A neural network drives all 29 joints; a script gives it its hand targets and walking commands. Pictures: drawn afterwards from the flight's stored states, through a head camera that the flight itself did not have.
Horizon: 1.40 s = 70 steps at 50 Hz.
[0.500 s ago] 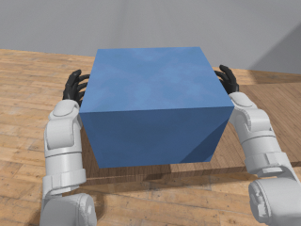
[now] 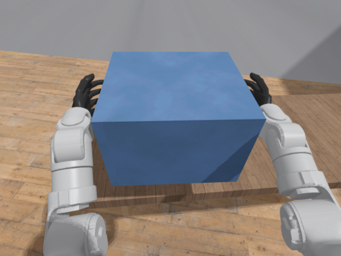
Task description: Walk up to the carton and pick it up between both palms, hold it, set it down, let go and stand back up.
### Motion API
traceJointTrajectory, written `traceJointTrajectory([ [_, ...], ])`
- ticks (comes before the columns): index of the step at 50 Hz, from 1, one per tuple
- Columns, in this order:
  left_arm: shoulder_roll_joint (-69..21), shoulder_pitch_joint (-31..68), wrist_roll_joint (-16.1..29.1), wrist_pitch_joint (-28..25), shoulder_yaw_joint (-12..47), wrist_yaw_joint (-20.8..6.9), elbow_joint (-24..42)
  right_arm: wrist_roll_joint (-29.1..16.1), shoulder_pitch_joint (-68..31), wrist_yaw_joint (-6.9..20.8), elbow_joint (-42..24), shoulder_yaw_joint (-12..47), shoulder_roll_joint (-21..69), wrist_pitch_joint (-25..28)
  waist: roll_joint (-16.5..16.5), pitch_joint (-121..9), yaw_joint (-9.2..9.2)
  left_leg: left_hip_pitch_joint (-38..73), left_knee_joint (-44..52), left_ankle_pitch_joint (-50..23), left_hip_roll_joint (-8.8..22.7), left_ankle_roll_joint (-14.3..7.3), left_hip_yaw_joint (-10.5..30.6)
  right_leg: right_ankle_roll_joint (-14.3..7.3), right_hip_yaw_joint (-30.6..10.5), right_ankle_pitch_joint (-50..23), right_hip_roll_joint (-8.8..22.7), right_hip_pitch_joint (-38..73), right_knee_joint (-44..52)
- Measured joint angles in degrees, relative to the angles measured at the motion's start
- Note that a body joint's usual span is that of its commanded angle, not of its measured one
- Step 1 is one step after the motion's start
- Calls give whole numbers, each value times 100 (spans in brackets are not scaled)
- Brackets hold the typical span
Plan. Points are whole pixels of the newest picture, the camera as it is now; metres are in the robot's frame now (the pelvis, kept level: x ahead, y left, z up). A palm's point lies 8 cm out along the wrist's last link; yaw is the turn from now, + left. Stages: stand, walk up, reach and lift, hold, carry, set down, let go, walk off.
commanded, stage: hold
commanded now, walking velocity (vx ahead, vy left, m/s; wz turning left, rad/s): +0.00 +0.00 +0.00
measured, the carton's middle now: (173, 115) +0.40 +0.00 +0.16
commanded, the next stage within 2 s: set down in 0.24 s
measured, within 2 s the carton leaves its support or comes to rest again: neither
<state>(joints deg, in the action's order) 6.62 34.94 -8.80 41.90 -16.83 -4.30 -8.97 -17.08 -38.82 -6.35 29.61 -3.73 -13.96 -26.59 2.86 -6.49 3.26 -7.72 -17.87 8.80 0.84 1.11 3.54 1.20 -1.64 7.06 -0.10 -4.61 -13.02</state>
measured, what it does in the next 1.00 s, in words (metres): stands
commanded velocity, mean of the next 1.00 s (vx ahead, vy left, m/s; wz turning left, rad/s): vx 0.00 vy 0.00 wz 0.00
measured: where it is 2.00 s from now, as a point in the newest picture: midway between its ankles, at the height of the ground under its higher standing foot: outside the picture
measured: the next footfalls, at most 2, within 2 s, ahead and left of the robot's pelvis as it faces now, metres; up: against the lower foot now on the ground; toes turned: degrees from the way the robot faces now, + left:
none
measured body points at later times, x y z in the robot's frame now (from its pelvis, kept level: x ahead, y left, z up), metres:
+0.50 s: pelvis +0.00 -0.01 +0.00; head -0.05 +0.00 +0.45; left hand +0.38 +0.19 +0.22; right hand +0.38 -0.21 +0.21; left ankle +0.01 +0.13 -0.75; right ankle +0.00 -0.13 -0.75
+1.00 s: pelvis +0.02 +0.00 +0.00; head +0.00 +0.03 +0.45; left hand +0.41 +0.18 +0.16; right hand +0.40 -0.22 +0.15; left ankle +0.01 +0.13 -0.75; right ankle +0.00 -0.13 -0.75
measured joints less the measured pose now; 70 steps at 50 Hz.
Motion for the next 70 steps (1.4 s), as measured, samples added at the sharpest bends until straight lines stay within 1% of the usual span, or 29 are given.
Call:
traceJointTrajectory([
  [5, -88, -156, 21, 21, 18, 76, 177, -91, 45, 22, -52, 91, -94, -3, -23, -6, -1, -1, -10, 29, 46, 25, -24, -27, -26, -3, -44, -1, 19],
  [13, -160, -355, 65, 72, -38, 90, 445, -134, 166, -25, -277, 203, -125, -66, -82, 23, -6, 100, -12, 67, 124, 99, 19, -105, 12, 41, -126, 102, 7],
  [17, -89, -263, 104, 50, -78, 45, 309, -28, 138, -60, -279, 194, -69, -101, -106, 36, 71, 144, -3, 54, 113, 120, 116, -129, 111, 79, -121, 171, -15],
  [20, -69, -66, 49, -95, -195, -58, 42, 137, 80, -62, -200, 80, 34, -41, -125, 52, 71, 182, 18, 37, 102, 121, 136, -132, 134, 94, -111, 197, -34],
  [24, -67, 253, -70, -487, -436, -273, -395, 468, -18, -8, -15, -211, 262, 242, -127, 107, 27, 257, 67, 19, 85, 104, 98, -120, 107, 111, -89, 221, -72],
  [28, -75, 546, -288, -1000, -632, -492, -870, 997, -51, 178, 286, -646, 554, 779, -69, 219, -27, 367, 120, 14, 50, 77, 62, -95, 91, 150, -46, 289, -104],
  [31, -61, 585, -386, -1265, -598, -562, -1037, 1262, 93, 262, 411, -819, 694, 1175, 7, 332, -49, 470, 158, 23, 13, 57, 65, -72, 112, 188, -4, 392, -90],
  [34, -54, 443, -396, -1418, -464, -571, -1015, 1334, 335, 267, 435, -818, 756, 1475, 75, 475, -55, 549, 146, 64, -18, 30, 71, -46, 136, 219, 30, 503, -56],
  [36, -60, 278, -366, -1490, -339, -539, -943, 1292, 515, 255, 411, -747, 753, 1629, 108, 566, -61, 564, 110, 106, -31, 12, 66, -28, 142, 233, 45, 547, -35],
  [39, -53, -42, -193, -1585, -88, -379, -771, 1113, 785, 218, 310, -560, 662, 1807, 131, 634, -72, 492, 15, 180, -34, -10, 42, -5, 135, 245, 49, 523, -18],
  [46, -85, -480, 287, -1809, 435, 232, -562, 656, 990, 227, 254, -266, 283, 2088, 91, 514, -62, 147, -218, 314, 14, -23, -17, 3, 117, 245, 6, 262, -34],
  [49, -87, -445, 354, -1852, 502, 364, -637, 537, 880, 218, 331, -208, 176, 2077, 62, 444, -24, 97, -230, 320, 41, -7, -36, -13, 112, 242, -17, 208, -42],
  [51, -97, -355, 337, -1860, 466, 372, -754, 499, 770, 215, 422, -195, 135, 2034, 50, 426, -8, 120, -198, 304, 58, 3, -50, -27, 105, 237, -31, 212, -41],
  [55, -122, -93, 165, -1834, 280, 211, -1099, 586, 524, 215, 678, -232, 134, 1908, 53, 464, -22, 245, -74, 235, 76, 33, -80, -56, 86, 229, -42, 262, -56],
  [59, -134, 145, -27, -1883, -4, -24, -1466, 873, 360, 216, 892, -397, 281, 1853, 68, 510, -73, 325, 42, 156, 82, 56, -97, -79, 82, 232, -42, 266, -96],
  [62, -116, 298, -97, -2005, -165, -141, -1739, 1129, 310, 227, 1021, -583, 428, 1920, 75, 521, -135, 316, 79, 119, 81, 66, -93, -89, 97, 233, -39, 235, -120],
  [67, -41, 520, -105, -2302, -279, -233, -2230, 1574, 260, 294, 1219, -999, 671, 2137, 73, 519, -204, 243, 83, 97, 57, 62, -45, -85, 165, 239, -14, 186, -121],
  [70, 7, 608, -76, -2467, -264, -236, -2481, 1759, 245, 336, 1318, -1197, 761, 2259, 73, 527, -207, 204, 86, 94, 32, 49, -13, -71, 211, 243, 14, 177, -96],
])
